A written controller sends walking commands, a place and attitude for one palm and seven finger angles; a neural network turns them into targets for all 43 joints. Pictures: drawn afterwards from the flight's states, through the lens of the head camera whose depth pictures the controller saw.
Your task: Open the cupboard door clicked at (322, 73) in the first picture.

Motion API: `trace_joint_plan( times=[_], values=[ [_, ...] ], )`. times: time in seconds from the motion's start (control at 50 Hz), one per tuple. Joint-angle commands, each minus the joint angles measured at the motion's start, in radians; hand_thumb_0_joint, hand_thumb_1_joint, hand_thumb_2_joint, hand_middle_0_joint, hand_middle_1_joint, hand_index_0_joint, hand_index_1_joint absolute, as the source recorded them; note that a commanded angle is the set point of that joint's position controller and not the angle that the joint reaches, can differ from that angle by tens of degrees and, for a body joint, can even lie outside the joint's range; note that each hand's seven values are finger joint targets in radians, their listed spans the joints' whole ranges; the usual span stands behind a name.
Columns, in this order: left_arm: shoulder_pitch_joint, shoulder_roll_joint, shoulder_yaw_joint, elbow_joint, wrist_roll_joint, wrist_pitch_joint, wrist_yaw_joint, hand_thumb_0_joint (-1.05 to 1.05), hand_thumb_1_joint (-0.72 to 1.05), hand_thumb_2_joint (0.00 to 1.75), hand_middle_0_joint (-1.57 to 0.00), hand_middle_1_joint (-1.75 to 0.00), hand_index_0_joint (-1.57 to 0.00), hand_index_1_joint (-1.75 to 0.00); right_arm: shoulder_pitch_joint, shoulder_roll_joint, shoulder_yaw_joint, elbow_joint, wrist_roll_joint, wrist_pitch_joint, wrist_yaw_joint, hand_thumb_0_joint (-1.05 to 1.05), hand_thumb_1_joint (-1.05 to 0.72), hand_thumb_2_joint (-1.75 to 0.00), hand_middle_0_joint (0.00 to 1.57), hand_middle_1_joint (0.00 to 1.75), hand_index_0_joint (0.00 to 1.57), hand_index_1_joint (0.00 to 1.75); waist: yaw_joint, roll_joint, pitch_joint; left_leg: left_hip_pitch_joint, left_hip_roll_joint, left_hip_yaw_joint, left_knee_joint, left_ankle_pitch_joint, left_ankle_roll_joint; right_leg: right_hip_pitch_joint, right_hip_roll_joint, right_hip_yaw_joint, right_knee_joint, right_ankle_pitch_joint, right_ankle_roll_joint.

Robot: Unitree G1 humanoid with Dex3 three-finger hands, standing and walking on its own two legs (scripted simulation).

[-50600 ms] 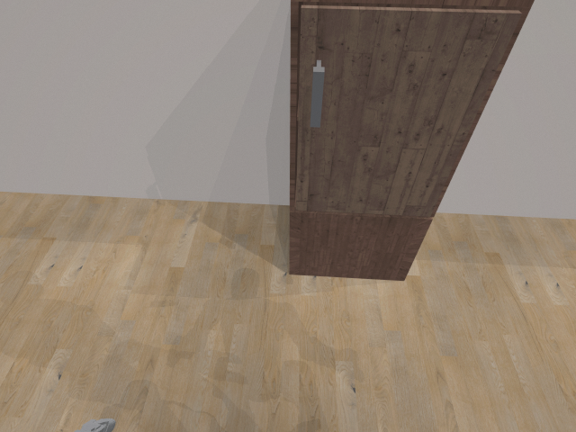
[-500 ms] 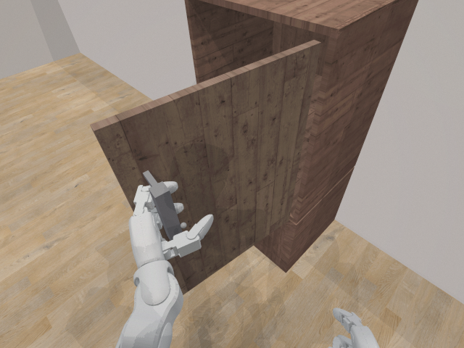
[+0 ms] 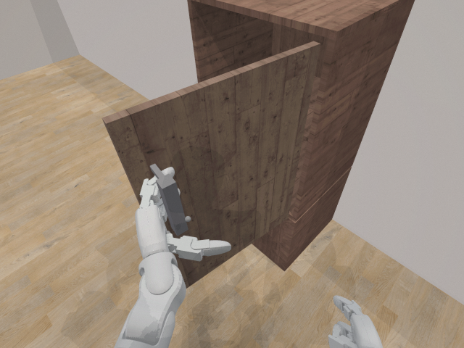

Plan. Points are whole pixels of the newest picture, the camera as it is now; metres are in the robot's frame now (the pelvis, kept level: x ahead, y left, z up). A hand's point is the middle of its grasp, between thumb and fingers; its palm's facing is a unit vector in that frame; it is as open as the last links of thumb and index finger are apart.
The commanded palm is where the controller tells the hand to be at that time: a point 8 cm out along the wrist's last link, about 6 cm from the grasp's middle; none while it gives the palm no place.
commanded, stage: slide the hand sideways off the handle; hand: left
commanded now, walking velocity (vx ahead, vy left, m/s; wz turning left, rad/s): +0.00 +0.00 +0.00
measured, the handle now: (167, 199) +0.35 +0.15 +0.09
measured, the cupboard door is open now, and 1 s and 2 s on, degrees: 82 81 81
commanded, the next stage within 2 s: draw the hand back to the body in 1.24 s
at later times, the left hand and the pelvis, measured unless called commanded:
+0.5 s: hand (175, 233) +0.27 +0.12 +0.09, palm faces -0.07 -1.00 +0.00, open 16.2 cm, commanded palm +0.24 +0.18 +0.09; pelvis +0.00 +0.02 +0.00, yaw -2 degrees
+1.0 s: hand (144, 256) +0.24 +0.16 +0.08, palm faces +0.00 -1.00 -0.05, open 16.2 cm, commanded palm +0.20 +0.23 +0.09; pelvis +0.02 +0.01 -0.01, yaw -1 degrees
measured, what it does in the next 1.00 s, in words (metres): stands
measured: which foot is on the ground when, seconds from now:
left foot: down 0.00-1.00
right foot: down 0.00-1.00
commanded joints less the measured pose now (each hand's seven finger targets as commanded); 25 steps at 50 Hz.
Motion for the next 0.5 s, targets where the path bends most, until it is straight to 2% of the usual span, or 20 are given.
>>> trace_joint_plan(
  times=[0.0,0.02,0.04,0.06,0.08,0.1,0.12,0.14,0.16,0.18,0.2,0.24,0.26,0.28,0.3,0.34,0.36,0.38,0.42,0.48],
  values=[
    [-0.267,-0.033,0.014,-0.219,0.012,-0.062,0.028,0.00,-0.50,0.30,-0.15,-0.30,-0.15,-0.30,-0.144,-0.074,-0.029,-0.167,-0.002,-0.046,-0.004,0.00,-0.90,-0.90,0.20,0.30,0.20,0.30,-0.004,-0.116,-0.144,0.035,0.000,-0.019,-0.074,0.101,0.006,0.045,-0.056,0.095,-0.148,0.082,0.038],
    [-0.295,-0.017,0.026,-0.223,0.014,-0.061,0.036,0.00,-0.50,0.30,-0.15,-0.30,-0.15,-0.30,-0.148,-0.075,-0.028,-0.163,-0.001,-0.043,-0.004,0.00,-0.90,-0.90,0.20,0.30,0.20,0.30,-0.005,-0.100,-0.146,0.033,-0.002,-0.020,-0.074,0.096,0.005,0.039,-0.055,0.095,-0.145,0.074,0.036],
    [-0.261,0.049,-0.153,-0.178,0.102,-0.096,-0.160,0.00,-0.50,0.30,-0.15,-0.30,-0.15,-0.30,-0.081,-0.110,-0.023,-0.135,-0.005,-0.044,0.004,0.00,-0.90,-0.90,0.20,0.30,0.20,0.30,-0.076,-0.163,-0.099,0.054,0.003,-0.018,-0.078,0.124,0.015,-0.001,-0.049,0.104,-0.103,0.168,0.039],
    [-0.305,0.130,-0.058,-0.218,0.064,-0.134,-0.259,0.00,-0.50,0.30,-0.15,-0.30,-0.15,-0.30,-0.062,-0.109,-0.032,-0.161,0.009,-0.049,-0.003,0.00,-0.90,-0.90,0.20,0.30,0.20,0.30,-0.052,-0.135,-0.150,0.053,0.004,-0.018,-0.075,0.142,0.021,0.022,-0.047,0.098,-0.087,0.215,0.035],
    [-0.319,0.152,-0.059,-0.251,0.045,-0.158,-0.339,0.00,-0.50,0.30,-0.15,-0.30,-0.15,-0.30,-0.059,-0.113,-0.033,-0.169,0.014,-0.053,-0.011,0.00,-0.90,-0.90,0.20,0.30,0.20,0.30,-0.044,-0.075,-0.193,0.080,0.003,-0.013,-0.075,0.160,0.020,0.048,-0.048,0.104,-0.077,0.244,0.030],
    [-0.331,0.158,-0.060,-0.269,0.016,-0.171,-0.411,0.00,-0.50,0.30,-0.15,-0.30,-0.15,-0.30,-0.064,-0.107,-0.027,-0.184,0.023,-0.067,-0.016,0.00,-0.90,-0.90,0.20,0.30,0.20,0.30,-0.039,-0.054,-0.215,0.092,0.000,-0.014,-0.070,0.164,0.021,0.049,-0.046,0.104,-0.074,0.252,0.030],
    [-0.346,0.161,-0.063,-0.238,-0.020,-0.176,-0.480,0.00,-0.50,0.30,-0.15,-0.30,-0.15,-0.30,-0.063,-0.110,-0.019,-0.183,0.034,-0.080,-0.021,0.00,-0.90,-0.90,0.20,0.30,0.20,0.30,-0.054,-0.062,-0.187,0.090,0.001,-0.021,-0.072,0.154,0.020,0.036,-0.042,0.098,-0.077,0.242,0.028],
    [-0.335,0.149,-0.062,-0.220,-0.069,-0.173,-0.544,0.00,-0.50,0.30,-0.15,-0.30,-0.15,-0.30,-0.068,-0.112,-0.015,-0.193,0.046,-0.097,-0.025,0.00,-0.90,-0.90,0.20,0.30,0.20,0.30,-0.053,-0.076,-0.170,0.082,0.001,-0.028,-0.076,0.135,0.019,0.032,-0.036,0.090,-0.081,0.218,0.028],
    [-0.320,0.136,-0.042,-0.209,-0.122,-0.164,-0.579,0.00,-0.50,0.30,-0.15,-0.30,-0.15,-0.30,-0.079,-0.110,-0.012,-0.205,0.056,-0.115,-0.030,0.00,-0.90,-0.90,0.20,0.30,0.20,0.30,-0.041,-0.089,-0.162,0.069,-0.001,-0.033,-0.080,0.109,0.017,0.033,-0.032,0.086,-0.091,0.184,0.030],
    [-0.305,0.115,-0.033,-0.193,-0.165,-0.150,-0.595,0.00,-0.50,0.30,-0.15,-0.30,-0.15,-0.30,-0.089,-0.111,-0.008,-0.212,0.065,-0.133,-0.030,0.00,-0.90,-0.90,0.20,0.30,0.20,0.30,-0.037,-0.087,-0.137,0.058,0.000,-0.038,-0.087,0.080,0.014,0.020,-0.030,0.081,-0.104,0.137,0.030],
    [-0.278,0.128,0.010,-0.175,-0.191,-0.140,-0.592,0.00,-0.50,0.30,-0.15,-0.30,-0.15,-0.30,-0.085,-0.113,-0.007,-0.207,0.069,-0.149,-0.031,0.00,-0.90,-0.90,0.20,0.30,0.20,0.30,-0.026,-0.103,-0.123,0.042,0.000,-0.045,-0.093,0.056,0.010,0.013,-0.028,0.073,-0.108,0.098,0.032],
    [-0.230,0.166,0.083,-0.175,-0.205,-0.127,-0.562,0.00,-0.50,0.30,-0.15,-0.30,-0.15,-0.30,-0.081,-0.120,-0.009,-0.207,0.069,-0.169,-0.025,0.00,-0.90,-0.90,0.20,0.30,0.20,0.30,-0.001,-0.126,-0.127,0.026,0.002,-0.050,-0.104,0.038,0.006,0.013,-0.026,0.065,-0.111,0.055,0.034],
    [-0.221,0.170,0.087,-0.196,-0.193,-0.126,-0.544,0.00,-0.50,0.30,-0.15,-0.30,-0.15,-0.30,-0.083,-0.120,-0.011,-0.210,0.070,-0.177,-0.019,0.00,-0.90,-0.90,0.20,0.30,0.20,0.30,0.000,-0.105,-0.132,0.032,0.003,-0.048,-0.108,0.041,0.005,0.010,-0.025,0.062,-0.106,0.049,0.033],
    [-0.195,0.174,0.088,-0.207,-0.180,-0.125,-0.526,0.00,-0.50,0.30,-0.15,-0.30,-0.15,-0.30,-0.081,-0.119,-0.009,-0.212,0.070,-0.183,-0.011,0.00,-0.90,-0.90,0.20,0.30,0.20,0.30,0.013,-0.046,-0.124,0.037,0.004,-0.050,-0.115,0.043,0.000,0.005,-0.025,0.058,-0.096,0.044,0.026],
    [-0.189,0.164,0.077,-0.231,-0.167,-0.124,-0.510,0.00,-0.50,0.30,-0.15,-0.30,-0.15,-0.30,-0.075,-0.116,-0.009,-0.217,0.067,-0.190,-0.003,0.00,-0.90,-0.90,0.20,0.30,0.20,0.30,0.007,-0.051,-0.124,0.039,0.007,-0.055,-0.119,0.045,-0.001,-0.001,-0.026,0.051,-0.087,0.049,0.027],
    [-0.118,0.198,0.114,-0.246,-0.144,-0.120,-0.485,0.00,-0.50,0.30,-0.15,-0.30,-0.15,-0.30,-0.064,-0.121,-0.016,-0.220,0.063,-0.191,0.004,0.00,-0.90,-0.90,0.20,0.30,0.20,0.30,0.018,-0.078,-0.147,0.039,0.013,-0.047,-0.116,0.081,-0.002,0.019,-0.022,0.052,-0.076,0.083,0.025],
    [-0.109,0.193,0.108,-0.264,-0.136,-0.117,-0.480,0.00,-0.50,0.30,-0.15,-0.30,-0.15,-0.30,-0.062,-0.119,-0.015,-0.227,0.062,-0.190,0.007,0.00,-0.90,-0.90,0.20,0.30,0.20,0.30,0.016,-0.075,-0.140,0.035,0.013,-0.043,-0.116,0.086,-0.002,0.018,-0.022,0.051,-0.074,0.090,0.026],
    [-0.092,0.216,0.127,-0.263,-0.128,-0.114,-0.474,0.00,-0.50,0.30,-0.15,-0.30,-0.15,-0.30,-0.060,-0.123,-0.017,-0.224,0.061,-0.188,0.009,0.00,-0.90,-0.90,0.20,0.30,0.20,0.30,0.020,-0.062,-0.135,0.027,0.015,-0.044,-0.118,0.084,-0.004,0.021,-0.020,0.052,-0.073,0.082,0.023],
    [-0.061,0.202,0.120,-0.282,-0.126,-0.106,-0.471,0.00,-0.50,0.30,-0.15,-0.30,-0.15,-0.30,-0.062,-0.120,-0.016,-0.236,0.060,-0.187,0.012,0.00,-0.90,-0.90,0.20,0.30,0.20,0.30,0.019,-0.068,-0.116,0.023,0.018,-0.039,-0.119,0.087,-0.004,0.017,-0.020,0.051,-0.072,0.089,0.024],
    [-0.009,0.248,0.172,-0.293,-0.130,-0.097,-0.473,0.00,-0.50,0.30,-0.15,-0.30,-0.15,-0.30,-0.060,-0.123,-0.019,-0.237,0.059,-0.178,0.007,0.00,-0.90,-0.90,0.20,0.30,0.20,0.30,0.025,-0.084,-0.113,0.008,0.018,-0.028,-0.117,0.085,-0.001,0.036,-0.016,0.059,-0.080,0.089,0.025]
  ],
)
